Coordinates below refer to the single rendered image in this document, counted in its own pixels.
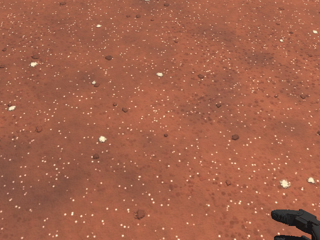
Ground right robot hand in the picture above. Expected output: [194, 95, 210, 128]
[271, 209, 320, 240]

